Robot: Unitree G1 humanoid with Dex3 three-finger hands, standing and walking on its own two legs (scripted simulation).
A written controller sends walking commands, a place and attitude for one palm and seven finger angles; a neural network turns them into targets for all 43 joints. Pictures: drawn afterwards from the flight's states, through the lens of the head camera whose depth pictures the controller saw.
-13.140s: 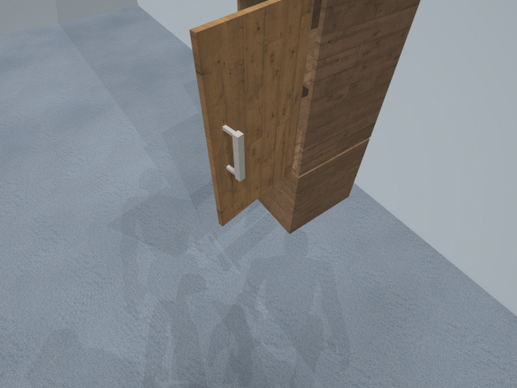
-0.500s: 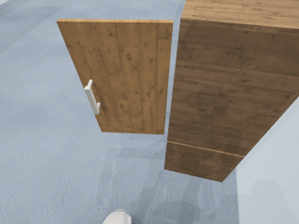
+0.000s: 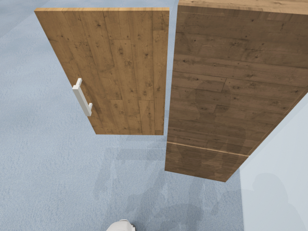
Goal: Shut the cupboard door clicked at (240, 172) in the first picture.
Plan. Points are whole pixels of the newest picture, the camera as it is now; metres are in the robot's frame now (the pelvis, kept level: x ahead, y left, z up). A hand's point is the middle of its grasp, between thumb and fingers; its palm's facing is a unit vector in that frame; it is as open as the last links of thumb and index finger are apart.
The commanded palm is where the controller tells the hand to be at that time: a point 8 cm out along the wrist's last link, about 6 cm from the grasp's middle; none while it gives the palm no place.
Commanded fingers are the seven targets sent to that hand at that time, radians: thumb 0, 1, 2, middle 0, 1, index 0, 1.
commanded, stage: come to a stop and stand still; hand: left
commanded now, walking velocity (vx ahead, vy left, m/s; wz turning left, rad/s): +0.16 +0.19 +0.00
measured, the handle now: (84, 98) +0.54 +0.30 -0.03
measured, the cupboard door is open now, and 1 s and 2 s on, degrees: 100 100 100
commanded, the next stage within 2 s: look again from close up in 0.52 s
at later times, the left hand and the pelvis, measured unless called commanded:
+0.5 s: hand out of the picture +0.03 +0.19 -0.16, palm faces +0.06 -0.98 -0.20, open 7.4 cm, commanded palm none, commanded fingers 0.00 0.90 0.90 -0.20 -0.30 -0.20 -0.30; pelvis +0.01 +0.00 +0.02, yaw +1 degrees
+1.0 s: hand out of the picture +0.02 +0.20 -0.15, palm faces -0.01 -0.97 -0.24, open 7.4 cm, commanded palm none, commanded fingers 0.00 0.90 0.90 -0.20 -0.30 -0.20 -0.30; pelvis +0.00 +0.01 +0.01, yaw +0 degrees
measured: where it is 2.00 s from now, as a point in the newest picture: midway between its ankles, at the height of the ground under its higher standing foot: outside the picture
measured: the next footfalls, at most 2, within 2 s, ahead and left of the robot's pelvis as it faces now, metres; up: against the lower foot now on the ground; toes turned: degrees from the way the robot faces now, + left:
left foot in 0.30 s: +0.04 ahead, +0.12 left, +0.00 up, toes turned +5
right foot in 1.70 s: +0.09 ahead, -0.07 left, +0.00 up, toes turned -8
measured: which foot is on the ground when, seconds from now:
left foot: up 0.00-0.28, down 0.30-1.00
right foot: down 0.00-1.00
